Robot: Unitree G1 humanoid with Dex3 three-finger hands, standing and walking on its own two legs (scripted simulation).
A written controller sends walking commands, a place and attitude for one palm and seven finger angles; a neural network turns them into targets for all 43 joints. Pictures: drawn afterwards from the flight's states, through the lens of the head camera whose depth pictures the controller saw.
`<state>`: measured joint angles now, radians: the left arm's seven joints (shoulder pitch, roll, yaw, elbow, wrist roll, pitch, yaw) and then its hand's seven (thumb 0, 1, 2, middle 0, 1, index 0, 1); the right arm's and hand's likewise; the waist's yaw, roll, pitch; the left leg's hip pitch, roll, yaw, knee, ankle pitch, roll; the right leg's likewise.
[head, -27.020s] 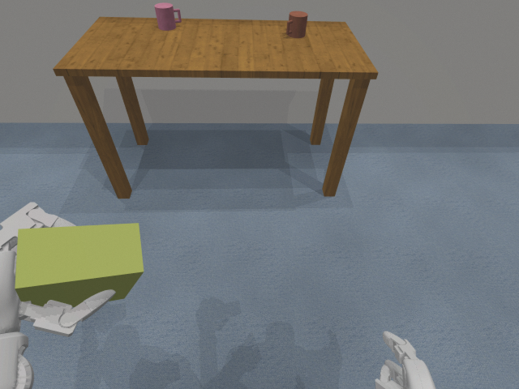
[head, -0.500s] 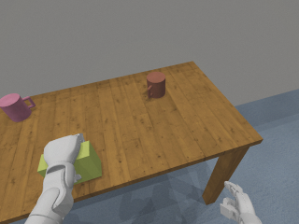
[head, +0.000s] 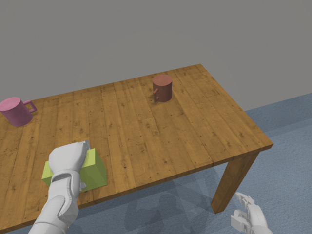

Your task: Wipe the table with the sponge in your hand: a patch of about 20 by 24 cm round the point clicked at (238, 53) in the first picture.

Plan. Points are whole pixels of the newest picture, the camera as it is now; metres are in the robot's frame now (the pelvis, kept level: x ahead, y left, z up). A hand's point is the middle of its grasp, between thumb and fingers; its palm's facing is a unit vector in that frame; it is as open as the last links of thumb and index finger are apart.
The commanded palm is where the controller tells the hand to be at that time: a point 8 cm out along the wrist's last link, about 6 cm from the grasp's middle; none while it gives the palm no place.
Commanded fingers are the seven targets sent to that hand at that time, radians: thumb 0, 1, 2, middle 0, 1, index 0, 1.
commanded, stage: wipe forward along the first lane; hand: left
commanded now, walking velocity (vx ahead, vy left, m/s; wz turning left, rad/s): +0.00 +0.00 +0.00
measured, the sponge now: (79, 176) +0.26 +0.27 -0.02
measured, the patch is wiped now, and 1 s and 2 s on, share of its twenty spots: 0.05 0.20 0.30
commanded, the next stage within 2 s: slide across to the middle lane in 1.66 s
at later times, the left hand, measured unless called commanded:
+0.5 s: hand (77, 155) +0.31 +0.29 +0.01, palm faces -0.09 -0.04 -1.00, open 9.7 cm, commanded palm +0.29 +0.28 +0.05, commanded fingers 0.00 0.10 1.30 -1.20 -1.60 -1.20 -1.60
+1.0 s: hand (75, 139) +0.36 +0.32 +0.01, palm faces -0.11 -0.02 -0.99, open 9.7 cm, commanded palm +0.35 +0.31 +0.05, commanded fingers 0.00 0.10 1.30 -1.20 -1.60 -1.20 -1.60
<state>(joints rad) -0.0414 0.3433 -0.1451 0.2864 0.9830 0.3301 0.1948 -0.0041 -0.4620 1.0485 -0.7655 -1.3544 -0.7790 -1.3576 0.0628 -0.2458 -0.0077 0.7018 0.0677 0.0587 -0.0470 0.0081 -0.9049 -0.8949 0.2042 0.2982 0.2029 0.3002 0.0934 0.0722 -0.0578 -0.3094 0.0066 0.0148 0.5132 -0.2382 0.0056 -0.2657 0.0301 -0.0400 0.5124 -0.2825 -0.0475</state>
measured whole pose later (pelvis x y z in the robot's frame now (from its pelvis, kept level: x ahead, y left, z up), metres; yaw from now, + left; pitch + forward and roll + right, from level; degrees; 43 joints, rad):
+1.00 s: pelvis -0.01 +0.01 -0.01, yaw +0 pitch +10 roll -1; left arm -0.50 0.46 -0.03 0.83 1.01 0.19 0.23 0.00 -0.48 1.07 -0.77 -1.36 -0.79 -1.36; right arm 0.20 -0.27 -0.02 0.72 0.08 0.11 -0.05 0.01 -0.91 -0.89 0.20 0.30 0.20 0.30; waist 0.01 0.05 -0.11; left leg -0.55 0.01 0.00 0.64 -0.27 0.02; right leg -0.48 0.04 -0.05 0.60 -0.30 -0.04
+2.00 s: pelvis +0.00 +0.03 -0.02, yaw +0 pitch +16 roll -3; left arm -0.80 0.54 -0.05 1.11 1.03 0.17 0.26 0.01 -0.49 1.08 -0.77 -1.36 -0.79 -1.37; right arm 0.29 -0.26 -0.04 0.78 0.06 0.11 -0.01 0.00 -0.91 -0.89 0.20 0.30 0.20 0.30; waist -0.05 0.04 -0.13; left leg -0.67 0.00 0.00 0.69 -0.30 0.05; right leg -0.58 0.03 -0.05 0.60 -0.29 -0.01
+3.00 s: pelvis +0.03 +0.02 -0.01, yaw +0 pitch +12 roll -2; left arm -0.67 0.29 -0.18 0.96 1.00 0.37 0.34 0.00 -0.47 1.08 -0.75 -1.38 -0.76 -1.40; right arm 0.18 -0.24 -0.03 0.76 0.07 0.18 0.02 0.00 -0.91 -0.89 0.20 0.30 0.20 0.30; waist 0.00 0.05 -0.15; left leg -0.52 0.00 0.01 0.61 -0.30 0.03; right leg -0.45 0.02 -0.04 0.54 -0.31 -0.02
